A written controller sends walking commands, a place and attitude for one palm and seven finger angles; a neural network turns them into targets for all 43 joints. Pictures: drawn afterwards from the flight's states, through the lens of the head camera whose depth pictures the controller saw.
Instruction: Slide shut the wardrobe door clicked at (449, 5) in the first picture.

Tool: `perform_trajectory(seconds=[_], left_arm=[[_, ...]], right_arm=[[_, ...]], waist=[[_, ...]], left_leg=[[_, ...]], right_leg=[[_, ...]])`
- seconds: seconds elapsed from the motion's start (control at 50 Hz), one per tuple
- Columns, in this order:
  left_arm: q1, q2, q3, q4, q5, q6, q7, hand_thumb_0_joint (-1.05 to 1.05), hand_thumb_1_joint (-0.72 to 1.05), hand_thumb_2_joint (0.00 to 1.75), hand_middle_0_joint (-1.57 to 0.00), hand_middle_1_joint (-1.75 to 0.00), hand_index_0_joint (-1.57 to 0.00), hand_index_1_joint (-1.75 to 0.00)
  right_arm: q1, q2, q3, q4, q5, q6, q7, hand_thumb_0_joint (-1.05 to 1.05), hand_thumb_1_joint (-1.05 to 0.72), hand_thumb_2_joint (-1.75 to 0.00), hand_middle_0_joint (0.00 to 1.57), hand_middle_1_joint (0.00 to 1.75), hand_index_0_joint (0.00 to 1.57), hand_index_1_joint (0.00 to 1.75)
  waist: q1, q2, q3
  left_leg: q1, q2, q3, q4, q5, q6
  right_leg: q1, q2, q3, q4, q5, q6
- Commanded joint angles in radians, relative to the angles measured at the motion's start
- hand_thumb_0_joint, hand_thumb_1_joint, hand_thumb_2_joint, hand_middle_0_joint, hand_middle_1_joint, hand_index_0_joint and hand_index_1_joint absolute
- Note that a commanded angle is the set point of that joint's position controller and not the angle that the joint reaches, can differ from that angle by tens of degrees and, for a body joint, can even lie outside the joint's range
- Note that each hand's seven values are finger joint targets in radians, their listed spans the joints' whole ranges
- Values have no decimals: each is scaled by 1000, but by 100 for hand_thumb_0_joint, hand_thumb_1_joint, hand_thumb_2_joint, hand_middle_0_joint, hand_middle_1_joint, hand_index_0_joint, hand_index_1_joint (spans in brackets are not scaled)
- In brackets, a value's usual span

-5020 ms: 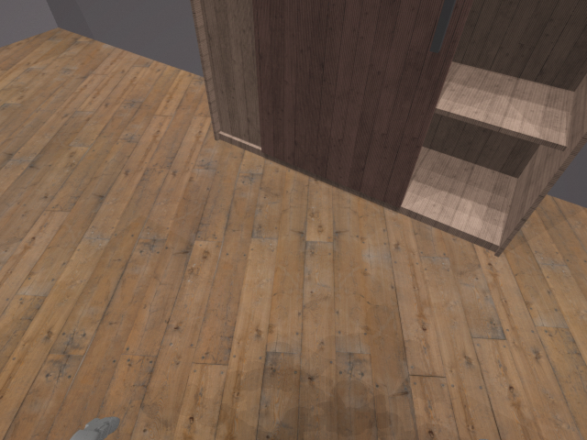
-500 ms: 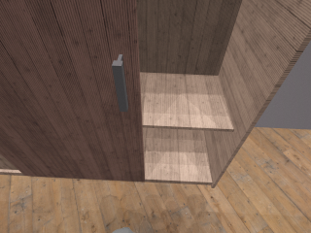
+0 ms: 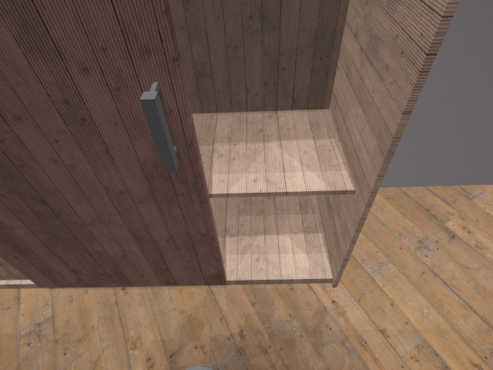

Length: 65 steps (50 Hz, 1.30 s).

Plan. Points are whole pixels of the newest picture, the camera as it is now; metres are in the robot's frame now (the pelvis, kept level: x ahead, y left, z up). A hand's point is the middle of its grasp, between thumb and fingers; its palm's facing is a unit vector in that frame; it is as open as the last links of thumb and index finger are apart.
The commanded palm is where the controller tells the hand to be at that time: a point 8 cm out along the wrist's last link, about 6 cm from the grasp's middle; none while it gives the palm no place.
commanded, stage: come to a stop and stand still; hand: left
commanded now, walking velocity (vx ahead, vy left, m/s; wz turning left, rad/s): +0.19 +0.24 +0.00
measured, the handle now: (163, 128) +0.54 +0.21 +0.11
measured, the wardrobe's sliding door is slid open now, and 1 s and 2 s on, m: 0.44 0.44 0.44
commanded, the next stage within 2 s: look again from close up in 0.94 s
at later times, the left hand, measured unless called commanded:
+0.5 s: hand out of the picture -0.04 +0.22 -0.17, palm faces +0.13 -0.97 -0.22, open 7.3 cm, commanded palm none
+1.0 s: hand out of the picture +0.00 +0.23 -0.17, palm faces +0.03 -0.98 -0.20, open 7.3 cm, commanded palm none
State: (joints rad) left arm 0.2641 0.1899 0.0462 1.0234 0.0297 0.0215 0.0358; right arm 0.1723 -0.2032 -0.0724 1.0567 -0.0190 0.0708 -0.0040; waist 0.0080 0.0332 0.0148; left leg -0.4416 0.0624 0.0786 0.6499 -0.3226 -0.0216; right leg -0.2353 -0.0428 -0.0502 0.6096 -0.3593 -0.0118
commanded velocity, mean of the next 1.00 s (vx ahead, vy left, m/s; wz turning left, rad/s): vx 0.01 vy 0.04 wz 0.00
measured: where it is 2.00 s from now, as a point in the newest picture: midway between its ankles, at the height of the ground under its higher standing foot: outside the picture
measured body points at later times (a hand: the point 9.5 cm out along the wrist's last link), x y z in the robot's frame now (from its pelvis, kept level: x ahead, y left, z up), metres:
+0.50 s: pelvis +0.00 +0.04 +0.01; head +0.01 +0.05 +0.46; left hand -0.04 +0.27 -0.15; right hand +0.06 -0.19 -0.14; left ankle -0.02 +0.15 -0.73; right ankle -0.02 -0.11 -0.73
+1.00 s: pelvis +0.01 +0.06 +0.01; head +0.02 +0.06 +0.46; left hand +0.00 +0.28 -0.15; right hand +0.01 -0.17 -0.14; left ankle -0.02 +0.15 -0.73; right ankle -0.02 -0.11 -0.73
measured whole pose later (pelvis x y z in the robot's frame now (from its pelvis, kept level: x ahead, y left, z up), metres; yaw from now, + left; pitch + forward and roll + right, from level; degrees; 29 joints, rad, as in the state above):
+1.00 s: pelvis +0.01 +0.06 +0.01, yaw +1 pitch +0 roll +0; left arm 0.25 0.17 0.00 1.14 0.02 -0.01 0.05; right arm 0.28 -0.16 0.00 1.11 -0.01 -0.01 -0.02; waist 0.00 -0.02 0.03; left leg -0.17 0.00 0.08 0.44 -0.26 0.02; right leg -0.15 -0.10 -0.05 0.40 -0.25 0.07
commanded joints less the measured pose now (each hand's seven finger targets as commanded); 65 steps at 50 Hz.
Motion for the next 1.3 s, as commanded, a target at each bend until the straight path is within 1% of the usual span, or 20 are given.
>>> perform_trajectory(seconds=[0.0,0.02,0.06,0.14,0.2,0.26,0.32,0.36,0.38,0.42,0.44,0.48,0.6,0.92,0.94,0.96,0.98,1.02,1.16,1.28], left_arm=[[-61,157,21,-61,-3,-24,6,0,90,90,-20,-30,-20,-30],[-52,142,16,-58,-7,-33,1,0,90,90,-20,-30,-20,-30],[1,147,21,-46,-8,-42,-2,0,90,90,-20,-30,-20,-30],[120,146,28,-15,-9,-47,4,0,90,90,-20,-30,-20,-30],[152,142,33,2,-6,-47,12,0,90,90,-20,-30,-20,-30],[151,145,34,15,-1,-44,14,0,90,90,-20,-30,-20,-30],[87,150,32,18,-1,-36,12,0,90,90,-20,-30,-20,-30],[40,134,23,26,-10,-31,7,0,90,90,-20,-30,-20,-30],[44,106,16,25,-16,-26,6,0,90,90,-20,-30,-20,-30],[80,34,2,35,-19,-15,4,0,90,90,-20,-30,-20,-30],[81,21,-3,40,-14,-12,5,0,90,90,-20,-30,-20,-30],[64,27,-11,66,-9,-6,-2,0,90,90,-20,-30,-20,-30],[98,57,-21,112,-14,-21,-2,0,90,90,-20,-30,-20,-30],[77,58,-27,121,-19,-24,1,0,90,90,-20,-30,-20,-30],[87,80,-46,111,1,-51,42,0,90,90,-20,-30,-20,-30],[94,120,-32,81,-7,-66,29,0,90,90,-20,-30,-20,-30],[82,94,-33,71,-9,-64,19,0,90,90,-20,-30,-20,-30],[88,71,-39,65,-17,-59,16,0,90,90,-20,-30,-20,-30],[70,68,-36,34,-14,-41,7,0,90,90,-20,-30,-20,-30],[85,73,-30,16,-13,-36,4,0,90,90,-20,-30,-20,-30]], right_arm=[[21,-48,-3,-49,-10,-10,13,0,-90,-90,20,30,20,30],[70,-47,0,-32,-9,-20,17,0,-90,-90,20,30,20,30],[102,-57,1,-25,-4,-33,19,0,-90,-90,20,30,20,30],[77,-70,6,-55,-5,-41,6,0,-90,-90,20,30,20,30],[55,-66,13,-70,1,-41,-3,0,-90,-90,20,30,20,30],[46,-52,22,-73,10,-42,-8,0,-90,-90,20,30,20,30],[93,-31,29,-52,15,-48,-11,0,-90,-90,20,30,20,30],[157,-28,33,-14,14,-57,-14,0,-90,-90,20,30,20,30],[179,-49,34,-2,11,-68,-17,0,-90,-90,20,30,20,30],[144,-129,27,-12,4,-75,-26,0,-90,-90,20,30,20,30],[111,-134,28,-21,1,-67,-26,0,-90,-90,20,30,20,30],[70,-104,36,-17,6,-72,-30,0,-90,-90,20,30,20,30],[95,-78,46,2,13,-89,-38,0,-90,-90,20,30,20,30],[139,-61,55,47,11,-98,-35,0,-90,-90,20,30,20,30],[111,-106,58,-26,19,-111,-20,0,-90,-90,20,30,20,30],[96,-89,59,-63,13,-106,-17,0,-90,-90,20,30,20,30],[158,-53,56,-40,3,-116,-21,0,-90,-90,20,30,20,30],[191,-72,55,-36,3,-116,-26,0,-90,-90,20,30,20,30],[172,-53,55,-41,5,-98,-21,0,-90,-90,20,30,20,30],[170,-47,53,-33,6,-88,-15,0,-90,-90,20,30,20,30]], waist=[[-27,-193,176],[-34,-166,166],[-13,-134,128],[43,-148,43],[61,-176,-8],[64,-213,-27],[28,-227,-34],[-13,-212,-16],[-15,-136,-31],[13,78,-15],[21,49,39],[20,103,95],[8,36,-3],[7,-8,34],[0,-3,89],[-3,-25,52],[-16,0,-24],[-13,-19,-150],[-9,-32,31],[-8,-67,96]], left_leg=[[-21,-8,-91,270,9,5],[-32,-10,-76,271,47,0],[-76,-26,-65,262,59,-12],[-127,-23,-79,261,18,-33],[-119,-19,-79,206,-55,-40],[-49,-23,-59,100,-107,-34],[126,-38,-36,-76,-42,-21],[317,-47,-11,-248,149,-13],[378,-9,-37,-284,219,1],[319,169,-201,-318,340,84],[217,174,-193,-354,184,95],[175,122,-188,-416,99,84],[320,72,-103,-311,414,57],[287,52,-100,-346,347,42],[205,65,-98,-157,631,17],[217,38,-87,-164,541,16],[233,26,-89,-189,503,33],[277,53,-110,-155,534,51],[153,35,-106,-200,244,52],[118,17,-96,-234,56,47]], right_leg=[[-259,-268,346,-552,-322,-84],[-188,-231,268,-503,-190,-74],[-35,-224,209,-447,-3,-77],[186,-278,216,-365,301,-126],[284,-303,212,-295,575,-156],[285,-304,204,-264,686,-170],[172,-263,157,-248,611,-139],[26,-192,104,-218,421,-74],[-8,-140,78,-173,329,-42],[-38,-48,-4,-130,60,18],[-9,-35,-11,-142,20,23],[5,-43,-17,-143,100,25],[59,-74,18,-224,254,28],[103,-86,13,-255,264,28],[30,-100,73,-203,440,17],[68,-121,19,-167,545,-3],[95,-114,13,-95,515,-7],[123,-90,6,-97,381,-10],[28,-76,20,-136,214,-5],[-27,-75,41,-186,61,-5]])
